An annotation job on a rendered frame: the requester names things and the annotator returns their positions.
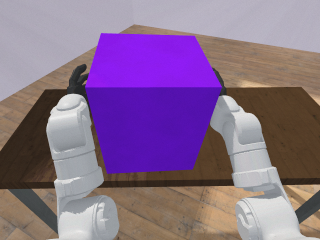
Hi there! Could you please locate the right robot upper arm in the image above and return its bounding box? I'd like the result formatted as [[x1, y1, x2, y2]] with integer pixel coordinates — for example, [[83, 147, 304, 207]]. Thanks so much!
[[235, 193, 320, 240]]

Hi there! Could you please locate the robot left forearm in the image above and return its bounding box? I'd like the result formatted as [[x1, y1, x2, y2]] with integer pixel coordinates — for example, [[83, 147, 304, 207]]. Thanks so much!
[[46, 94, 104, 236]]

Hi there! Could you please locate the table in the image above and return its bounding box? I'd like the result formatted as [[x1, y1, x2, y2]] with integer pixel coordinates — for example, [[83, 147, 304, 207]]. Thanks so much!
[[0, 87, 320, 235]]

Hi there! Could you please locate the carton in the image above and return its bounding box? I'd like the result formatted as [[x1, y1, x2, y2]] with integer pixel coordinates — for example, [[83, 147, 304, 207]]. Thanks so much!
[[85, 33, 222, 174]]

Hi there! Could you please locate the right robot hand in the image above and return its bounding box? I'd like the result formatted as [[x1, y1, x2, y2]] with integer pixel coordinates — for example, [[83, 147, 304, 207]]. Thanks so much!
[[212, 67, 227, 96]]

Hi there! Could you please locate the left robot hand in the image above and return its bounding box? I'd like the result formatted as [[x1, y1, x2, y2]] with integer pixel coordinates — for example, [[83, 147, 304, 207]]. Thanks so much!
[[67, 64, 90, 109]]

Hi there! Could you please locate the robot right forearm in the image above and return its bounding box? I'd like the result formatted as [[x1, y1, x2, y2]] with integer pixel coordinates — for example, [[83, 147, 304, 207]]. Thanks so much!
[[210, 95, 300, 231]]

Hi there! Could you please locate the left robot upper arm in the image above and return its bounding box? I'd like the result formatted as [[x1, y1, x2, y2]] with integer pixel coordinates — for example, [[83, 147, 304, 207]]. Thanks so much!
[[47, 195, 120, 240]]

